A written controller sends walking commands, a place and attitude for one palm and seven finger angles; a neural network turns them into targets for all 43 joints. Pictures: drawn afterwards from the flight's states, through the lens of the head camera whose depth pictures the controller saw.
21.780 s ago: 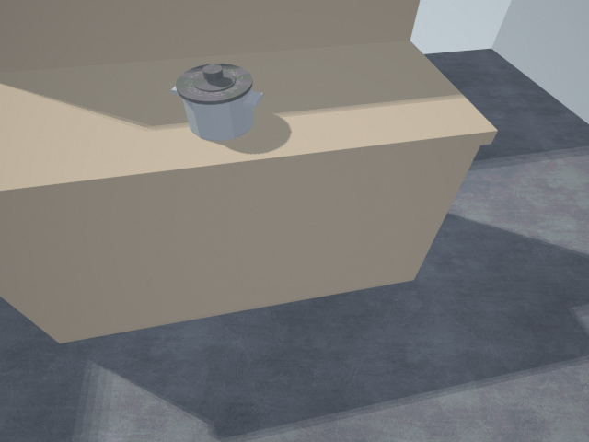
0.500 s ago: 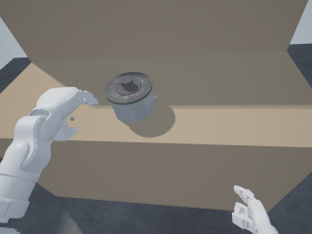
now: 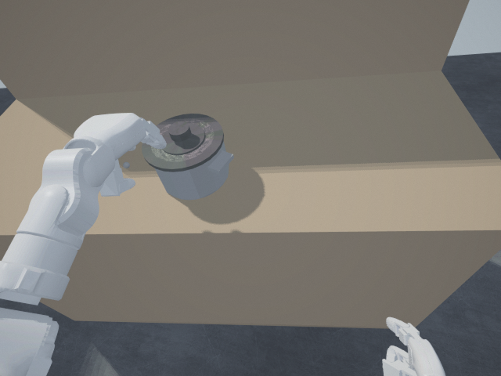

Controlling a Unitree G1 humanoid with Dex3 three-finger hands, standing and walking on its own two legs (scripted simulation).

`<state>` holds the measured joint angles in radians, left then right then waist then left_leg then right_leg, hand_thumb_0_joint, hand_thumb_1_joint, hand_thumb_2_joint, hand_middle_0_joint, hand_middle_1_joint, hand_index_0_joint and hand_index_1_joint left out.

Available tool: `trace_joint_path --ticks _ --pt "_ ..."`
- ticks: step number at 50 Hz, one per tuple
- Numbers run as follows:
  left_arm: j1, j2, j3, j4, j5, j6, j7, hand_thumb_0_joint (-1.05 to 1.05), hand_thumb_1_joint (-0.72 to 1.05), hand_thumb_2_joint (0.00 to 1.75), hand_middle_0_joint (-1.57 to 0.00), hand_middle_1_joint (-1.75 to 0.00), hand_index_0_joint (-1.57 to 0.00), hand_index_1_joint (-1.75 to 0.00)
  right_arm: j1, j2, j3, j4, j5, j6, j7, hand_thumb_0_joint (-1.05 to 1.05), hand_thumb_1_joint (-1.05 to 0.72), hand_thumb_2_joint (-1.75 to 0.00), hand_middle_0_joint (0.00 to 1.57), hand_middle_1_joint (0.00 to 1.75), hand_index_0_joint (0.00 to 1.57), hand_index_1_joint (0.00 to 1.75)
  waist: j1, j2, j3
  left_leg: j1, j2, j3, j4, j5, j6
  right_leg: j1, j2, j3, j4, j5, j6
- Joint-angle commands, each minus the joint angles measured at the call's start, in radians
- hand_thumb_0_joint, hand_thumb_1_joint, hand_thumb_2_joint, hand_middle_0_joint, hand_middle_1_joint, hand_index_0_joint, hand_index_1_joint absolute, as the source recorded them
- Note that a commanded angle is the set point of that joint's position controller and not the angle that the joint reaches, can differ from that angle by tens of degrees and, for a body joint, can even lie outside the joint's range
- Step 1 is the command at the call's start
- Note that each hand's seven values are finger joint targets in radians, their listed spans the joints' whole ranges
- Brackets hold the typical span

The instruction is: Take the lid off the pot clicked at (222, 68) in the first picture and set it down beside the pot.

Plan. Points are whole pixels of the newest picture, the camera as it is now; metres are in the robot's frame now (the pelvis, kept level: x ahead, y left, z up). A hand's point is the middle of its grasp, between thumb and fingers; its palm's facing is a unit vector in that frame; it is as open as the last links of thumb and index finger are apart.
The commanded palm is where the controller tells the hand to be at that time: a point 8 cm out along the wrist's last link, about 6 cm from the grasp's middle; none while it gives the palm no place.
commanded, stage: move the open hand above the knob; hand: left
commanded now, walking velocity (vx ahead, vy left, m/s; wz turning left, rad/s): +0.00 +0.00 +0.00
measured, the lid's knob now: (179, 131) +0.54 +0.17 +0.09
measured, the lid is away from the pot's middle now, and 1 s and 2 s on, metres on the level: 0.00 0.00 0.00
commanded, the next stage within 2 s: lower the open fingers around the knob in 1.60 s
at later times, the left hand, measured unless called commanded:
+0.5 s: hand (146, 138) +0.45 +0.19 +0.15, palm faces -0.27 -0.01 -0.96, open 10.3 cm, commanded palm +0.46 +0.19 +0.23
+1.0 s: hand (169, 109) +0.52 +0.16 +0.16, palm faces -0.29 -0.05 -0.95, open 10.3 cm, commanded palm +0.51 +0.17 +0.23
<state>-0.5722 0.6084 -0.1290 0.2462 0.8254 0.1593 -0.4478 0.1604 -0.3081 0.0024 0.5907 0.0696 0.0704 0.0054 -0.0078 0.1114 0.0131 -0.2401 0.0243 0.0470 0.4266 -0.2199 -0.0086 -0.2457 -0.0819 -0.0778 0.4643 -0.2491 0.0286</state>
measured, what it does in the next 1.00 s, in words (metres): stands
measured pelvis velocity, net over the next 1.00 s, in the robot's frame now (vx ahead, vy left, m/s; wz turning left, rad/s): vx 0.02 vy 0.01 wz -0.04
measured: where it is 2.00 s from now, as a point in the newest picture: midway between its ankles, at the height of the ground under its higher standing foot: outside the picture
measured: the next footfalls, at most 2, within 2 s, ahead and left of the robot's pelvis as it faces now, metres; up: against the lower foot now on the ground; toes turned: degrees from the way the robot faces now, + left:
none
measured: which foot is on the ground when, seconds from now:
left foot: down 0.00-1.00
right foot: down 0.00-1.00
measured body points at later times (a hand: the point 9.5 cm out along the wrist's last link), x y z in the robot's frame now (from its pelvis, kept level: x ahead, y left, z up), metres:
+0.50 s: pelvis +0.01 +0.01 +0.00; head +0.04 -0.02 +0.45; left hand +0.46 +0.19 +0.21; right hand +0.13 -0.24 -0.13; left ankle +0.00 +0.13 -0.74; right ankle -0.01 -0.13 -0.74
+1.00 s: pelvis +0.02 +0.01 +0.00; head +0.07 -0.01 +0.44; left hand +0.53 +0.16 +0.22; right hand +0.06 -0.26 -0.14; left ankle +0.00 +0.13 -0.74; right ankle -0.01 -0.13 -0.74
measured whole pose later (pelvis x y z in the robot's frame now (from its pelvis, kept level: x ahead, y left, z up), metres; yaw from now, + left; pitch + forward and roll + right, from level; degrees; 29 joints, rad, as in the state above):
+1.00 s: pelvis +0.02 +0.01 +0.00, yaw -2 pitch +9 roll +0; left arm -1.11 0.52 -0.18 0.92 0.92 0.15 -0.38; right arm 0.32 -0.29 -0.01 0.69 0.06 0.06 -0.02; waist -0.11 0.07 -0.05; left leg -0.34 0.02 0.09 0.44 -0.25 0.01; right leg -0.35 -0.08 -0.03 0.44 -0.24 0.05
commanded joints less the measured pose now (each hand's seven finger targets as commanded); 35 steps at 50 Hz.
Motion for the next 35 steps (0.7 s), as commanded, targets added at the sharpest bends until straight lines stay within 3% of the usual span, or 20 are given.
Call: trace_joint_path --ticks 1,3,6,7,8,11,12,16,19,21,22,25,26,27,28,31,32,35 --pt "-0.366 0.252 0.176 -0.117 -0.001 0.007 0.055 0.0 -0.34 1.48 -0.83 -0.08 -0.83 -0.08 -0.086 -0.104 -0.04 -0.146 0.004 -0.042 0.005 0.0 -0.9 -0.9 0.2 0.3 0.2 0.3 0.013 -0.099 -0.379 0.153 -0.066 -0.022 0.013 0.359 0.064 0.132 0.07 0.006 -0.023 0.391 -0.044" --pt "-0.396 0.219 0.131 -0.064 0.016 0.022 0.045 0.0 -0.34 1.48 -0.83 -0.08 -0.83 -0.08 -0.086 -0.103 -0.034 -0.142 0.009 -0.031 0.009 0.0 -0.9 -0.9 0.2 0.3 0.2 0.3 0.008 -0.139 -0.32 0.112 -0.066 -0.013 -0.005 0.308 0.059 0.106 0.068 -0.002 -0.031 0.355 -0.04" --pt "-0.445 0.199 0.098 -0.053 0.017 0.039 0.046 0.0 -0.34 1.48 -0.83 -0.08 -0.83 -0.08 -0.089 -0.114 -0.039 -0.141 0.015 -0.021 0.009 0.0 -0.9 -0.9 0.2 0.3 0.2 0.3 -0.008 -0.135 -0.321 0.118 -0.066 -0.018 0.005 0.286 0.064 0.081 0.073 -0.001 -0.027 0.333 -0.045" --pt "-0.534 0.179 0.059 -0.091 0.03 0.04 0.037 0.0 -0.34 1.48 -0.83 -0.08 -0.83 -0.08 -0.093 -0.102 -0.032 -0.142 0.013 -0.021 0.008 0.0 -0.9 -0.9 0.2 0.3 0.2 0.3 -0.012 -0.118 -0.347 0.135 -0.069 -0.016 -0.005 0.286 0.064 0.084 0.071 -0.001 -0.031 0.323 -0.043" --pt "-0.56 0.212 0.086 -0.075 0.031 0.041 0.04 0.0 -0.34 1.48 -0.83 -0.08 -0.83 -0.08 -0.083 -0.104 -0.039 -0.136 0.013 -0.022 0.001 0.0 -0.9 -0.9 0.2 0.3 0.2 0.3 -0.016 -0.129 -0.346 0.139 -0.067 -0.02 -0.003 0.272 0.067 0.08 0.072 0.0 -0.033 0.312 -0.043" --pt "-0.66 0.278 0.125 -0.096 0.025 0.023 0.053 0.0 -0.34 1.48 -0.83 -0.08 -0.83 -0.08 -0.06 -0.114 -0.039 -0.123 0.008 -0.03 -0.011 0.0 -0.9 -0.9 0.2 0.3 0.2 0.3 -0.024 -0.08 -0.407 0.181 -0.066 -0.034 0.012 0.315 0.071 0.091 0.075 0.004 -0.026 0.343 -0.048" --pt "-0.694 0.271 0.114 -0.076 0.043 0.019 0.053 0.0 -0.34 1.48 -0.83 -0.08 -0.83 -0.08 -0.048 -0.097 -0.033 -0.12 0.005 -0.036 -0.014 0.0 -0.9 -0.9 0.2 0.3 0.2 0.3 -0.022 -0.083 -0.436 0.187 -0.069 -0.03 0.006 0.328 0.071 0.106 0.075 0.007 -0.025 0.346 -0.046" --pt "-0.639 0.18 0.056 0.172 0.033 0.035 0.061 0.0 -0.34 1.48 -0.83 -0.08 -0.83 -0.08 -0.004 -0.115 -0.037 -0.08 0.015 -0.021 -0.017 0.0 -0.9 -0.9 0.2 0.3 0.2 0.3 -0.042 -0.13 -0.315 0.129 -0.061 -0.028 0.002 0.274 0.066 0.03 0.078 -0.01 -0.035 0.299 -0.049" --pt "-0.71 0.18 0.048 0.132 0.048 0.028 0.063 0.0 -0.34 1.48 -0.83 -0.08 -0.83 -0.08 -0.013 -0.107 -0.036 -0.093 0.011 -0.022 -0.013 0.0 -0.9 -0.9 0.2 0.3 0.2 0.3 -0.03 -0.11 -0.381 0.144 -0.062 -0.028 -0.001 0.294 0.065 0.056 0.074 -0.005 -0.021 0.314 -0.051" --pt "-0.743 0.153 0.022 0.107 0.044 0.023 0.064 0.0 -0.34 1.48 -0.83 -0.08 -0.83 -0.08 -0.005 -0.111 -0.043 -0.096 0.008 -0.021 -0.011 0.0 -0.9 -0.9 0.2 0.3 0.2 0.3 -0.042 -0.077 -0.422 0.176 -0.06 -0.032 0.018 0.344 0.068 0.053 0.075 -0.002 -0.017 0.343 -0.054" --pt "-0.795 0.176 0.03 0.076 0.06 0.019 0.065 0.0 -0.34 1.48 -0.83 -0.08 -0.83 -0.08 0.006 -0.104 -0.041 -0.096 0.005 -0.023 -0.011 0.0 -0.9 -0.9 0.2 0.3 0.2 0.3 -0.041 -0.069 -0.466 0.194 -0.058 -0.034 0.013 0.368 0.067 0.068 0.077 0.003 -0.017 0.354 -0.052" --pt "-0.826 0.161 0.02 0.239 0.069 0.033 0.067 0.0 -0.34 1.48 -0.83 -0.08 -0.83 -0.08 0.04 -0.109 -0.042 -0.063 0.007 -0.021 -0.02 0.0 -0.9 -0.9 0.2 0.3 0.2 0.3 -0.063 -0.113 -0.378 0.15 -0.058 -0.029 0.011 0.317 0.069 0.018 0.083 -0.005 -0.025 0.329 -0.051" --pt "-0.813 0.195 0.053 0.288 0.056 0.032 0.072 0.0 -0.34 1.48 -0.83 -0.08 -0.83 -0.08 0.062 -0.125 -0.045 -0.049 0.008 -0.017 -0.023 0.0 -0.9 -0.9 0.2 0.3 0.2 0.3 -0.064 -0.14 -0.36 0.126 -0.057 -0.028 0.009 0.303 0.071 0.029 0.081 -0.007 -0.034 0.335 -0.053" --pt "-0.852 0.239 0.08 0.282 0.07 0.027 0.075 0.0 -0.34 1.48 -0.83 -0.08 -0.83 -0.08 0.067 -0.122 -0.04 -0.049 0.006 -0.019 -0.025 0.0 -0.9 -0.9 0.2 0.3 0.2 0.3 -0.055 -0.145 -0.395 0.125 -0.059 -0.022 0.001 0.292 0.071 0.056 0.081 0.0 -0.03 0.34 -0.049" --pt "-0.875 0.232 0.075 0.298 0.075 0.023 0.076 0.0 -0.34 1.48 -0.83 -0.08 -0.83 -0.08 0.061 -0.119 -0.04 -0.052 0.007 -0.023 -0.029 0.0 -0.9 -0.9 0.2 0.3 0.2 0.3 -0.055 -0.141 -0.394 0.12 -0.061 -0.021 0.003 0.294 0.072 0.056 0.079 0.0 -0.022 0.347 -0.051" --pt "-0.939 0.133 -0.006 0.246 0.067 0.007 0.082 0.0 -0.34 1.48 -0.83 -0.08 -0.83 -0.08 0.076 -0.11 -0.048 -0.053 0.002 -0.031 -0.026 0.0 -0.9 -0.9 0.2 0.3 0.2 0.3 -0.07 -0.078 -0.455 0.185 -0.054 -0.032 0.023 0.39 0.073 0.028 0.079 0.001 -0.018 0.378 -0.053" --pt "-0.976 0.136 -0.005 0.214 0.076 0.003 0.085 0.0 -0.34 1.48 -0.83 -0.08 -0.83 -0.08 0.088 -0.107 -0.053 -0.05 -0.002 -0.037 -0.024 0.0 -0.9 -0.9 0.2 0.3 0.2 0.3 -0.071 -0.059 -0.486 0.218 -0.049 -0.033 0.024 0.426 0.072 0.026 0.083 0.004 -0.017 0.391 -0.051" --pt "-0.905 0.149 0.026 0.36 0.087 0.017 0.085 0.0 -0.34 1.48 -0.83 -0.08 -0.83 -0.08 0.116 -0.116 -0.055 -0.03 -0.005 -0.032 -0.024 0.0 -0.9 -0.9 0.2 0.3 0.2 0.3 -0.069 -0.106 -0.454 0.178 -0.05 -0.026 0.029 0.425 0.074 0.018 0.085 0.002 -0.015 0.399 -0.051"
